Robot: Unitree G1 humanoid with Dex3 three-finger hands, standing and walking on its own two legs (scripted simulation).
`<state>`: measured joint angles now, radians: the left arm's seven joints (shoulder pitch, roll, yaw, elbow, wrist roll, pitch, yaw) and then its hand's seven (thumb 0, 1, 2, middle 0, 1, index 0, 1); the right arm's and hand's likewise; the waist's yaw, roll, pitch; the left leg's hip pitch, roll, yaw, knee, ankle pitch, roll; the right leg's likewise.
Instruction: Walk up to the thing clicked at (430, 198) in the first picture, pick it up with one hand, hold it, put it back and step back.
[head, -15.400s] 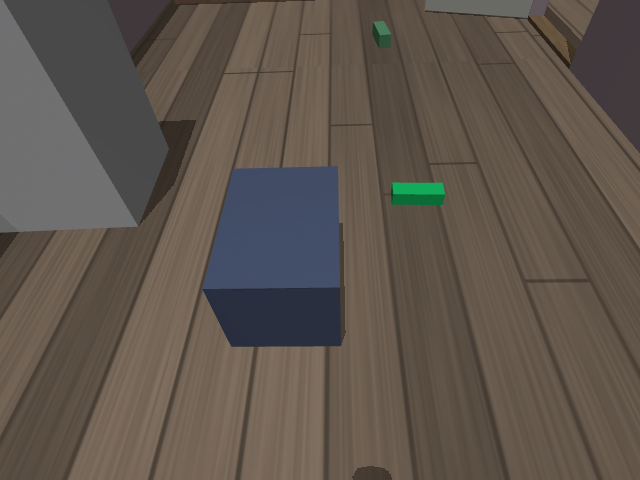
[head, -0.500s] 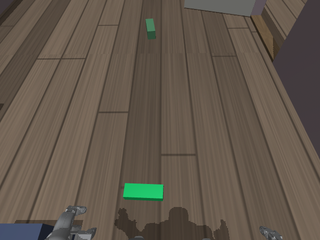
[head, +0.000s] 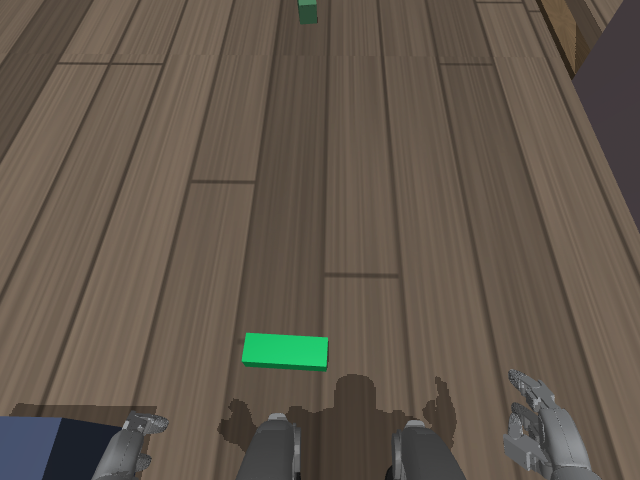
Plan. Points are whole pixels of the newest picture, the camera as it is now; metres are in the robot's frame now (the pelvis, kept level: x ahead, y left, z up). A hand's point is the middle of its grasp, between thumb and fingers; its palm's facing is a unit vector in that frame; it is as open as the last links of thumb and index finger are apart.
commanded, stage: rise first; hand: left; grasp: from above
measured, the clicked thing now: (286, 352) +0.42 +0.15 -0.64
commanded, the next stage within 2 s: none
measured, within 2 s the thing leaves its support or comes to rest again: neither
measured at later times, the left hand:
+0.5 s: hand (211, 407) +0.24 +0.25 -0.35, palm faces -0.48 -0.42 -0.77, open 14.1 cm
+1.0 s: hand (235, 380) +0.31 +0.24 -0.45, palm faces -0.50 -0.10 -0.86, open 14.2 cm
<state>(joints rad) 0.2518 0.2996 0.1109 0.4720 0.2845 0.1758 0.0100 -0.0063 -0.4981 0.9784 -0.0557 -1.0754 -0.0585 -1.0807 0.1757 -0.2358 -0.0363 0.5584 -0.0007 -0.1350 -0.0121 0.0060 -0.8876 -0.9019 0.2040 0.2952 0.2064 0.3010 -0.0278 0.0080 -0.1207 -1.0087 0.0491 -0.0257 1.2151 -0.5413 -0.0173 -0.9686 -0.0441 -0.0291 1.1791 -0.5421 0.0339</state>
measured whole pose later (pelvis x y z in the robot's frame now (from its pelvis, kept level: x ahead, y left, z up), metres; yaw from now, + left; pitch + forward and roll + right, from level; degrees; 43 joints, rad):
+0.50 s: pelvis -0.05 -0.01 -0.19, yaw -1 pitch +34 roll -2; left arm -0.27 0.41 0.06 0.74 0.78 -0.08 0.17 -0.01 -0.54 0.99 -0.08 -1.06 -0.08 -1.07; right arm 0.05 -0.29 -0.08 0.66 -0.02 -0.16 0.05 0.00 -0.91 -0.91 0.20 0.29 0.21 0.30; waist -0.02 0.02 -0.16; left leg -1.84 0.04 -0.07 1.92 -0.68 -0.03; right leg -1.80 -0.04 -0.01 1.90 -0.69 0.03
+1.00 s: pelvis -0.09 +0.00 -0.29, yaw -3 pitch +32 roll -5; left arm -0.65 0.52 0.02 1.17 1.11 -0.18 0.32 0.00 -0.54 1.04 -0.06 -1.01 -0.07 -1.01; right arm 0.14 -0.27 -0.05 0.76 -0.08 -0.06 0.08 0.00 -0.89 -0.90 0.20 0.29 0.21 0.30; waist -0.13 0.01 -0.12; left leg -2.15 0.02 -0.11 2.22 -0.64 -0.03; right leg -2.09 -0.03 -0.02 2.18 -0.65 0.04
